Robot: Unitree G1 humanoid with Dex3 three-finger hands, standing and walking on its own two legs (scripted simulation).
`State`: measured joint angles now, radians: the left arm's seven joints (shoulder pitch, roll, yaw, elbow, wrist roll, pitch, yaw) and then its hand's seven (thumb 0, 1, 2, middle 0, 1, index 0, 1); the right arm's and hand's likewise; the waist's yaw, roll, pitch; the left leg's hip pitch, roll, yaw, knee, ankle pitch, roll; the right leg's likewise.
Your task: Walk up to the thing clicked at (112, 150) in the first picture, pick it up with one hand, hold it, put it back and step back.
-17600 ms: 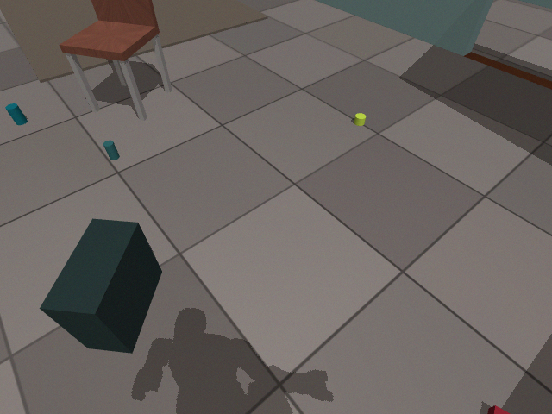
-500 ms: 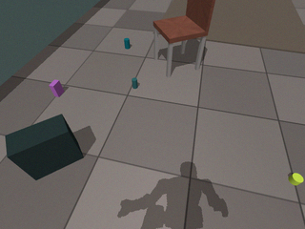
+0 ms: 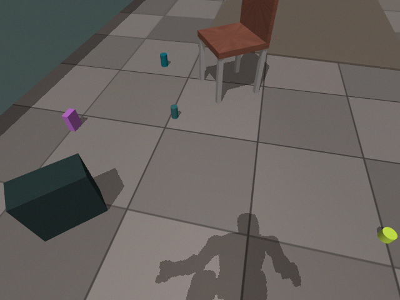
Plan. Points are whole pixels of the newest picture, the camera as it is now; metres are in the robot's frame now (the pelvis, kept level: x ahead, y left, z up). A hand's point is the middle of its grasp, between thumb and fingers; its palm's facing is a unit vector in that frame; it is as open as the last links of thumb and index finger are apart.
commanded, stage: stand
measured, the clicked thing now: (174, 111) +1.51 +0.22 -0.73
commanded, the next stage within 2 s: walk up in 1.64 s
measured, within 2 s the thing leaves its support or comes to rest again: neither
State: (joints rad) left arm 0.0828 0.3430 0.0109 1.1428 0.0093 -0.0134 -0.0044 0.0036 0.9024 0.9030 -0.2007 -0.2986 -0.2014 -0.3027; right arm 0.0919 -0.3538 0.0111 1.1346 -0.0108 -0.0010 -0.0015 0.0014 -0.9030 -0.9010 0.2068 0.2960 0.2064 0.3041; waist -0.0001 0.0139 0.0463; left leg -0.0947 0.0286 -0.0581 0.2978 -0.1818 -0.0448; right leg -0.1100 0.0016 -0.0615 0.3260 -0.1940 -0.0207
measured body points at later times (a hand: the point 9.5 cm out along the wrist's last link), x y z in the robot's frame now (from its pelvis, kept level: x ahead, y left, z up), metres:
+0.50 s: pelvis +0.00 +0.00 +0.00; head +0.01 -0.01 +0.45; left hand +0.08 +0.30 -0.13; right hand +0.07 -0.30 -0.14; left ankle -0.01 +0.15 -0.75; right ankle -0.01 -0.10 -0.75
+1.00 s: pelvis +0.00 +0.00 +0.00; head +0.01 -0.01 +0.45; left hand +0.07 +0.30 -0.13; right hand +0.06 -0.30 -0.14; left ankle -0.01 +0.15 -0.75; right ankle -0.01 -0.10 -0.75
